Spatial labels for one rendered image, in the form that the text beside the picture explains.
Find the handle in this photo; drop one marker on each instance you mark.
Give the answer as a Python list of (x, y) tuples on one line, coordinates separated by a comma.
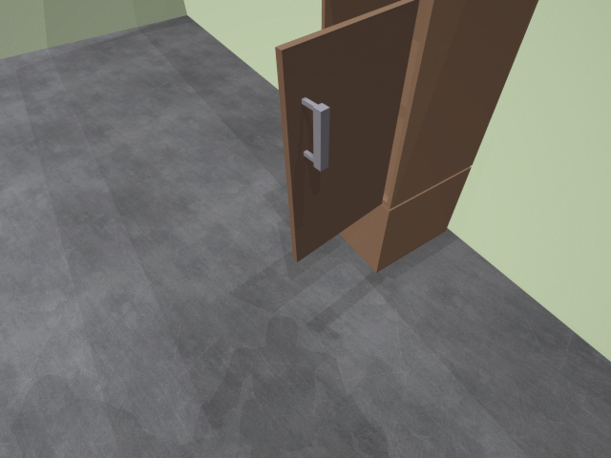
[(320, 134)]

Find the cupboard door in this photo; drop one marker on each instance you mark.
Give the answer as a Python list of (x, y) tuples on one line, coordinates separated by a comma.
[(357, 68)]

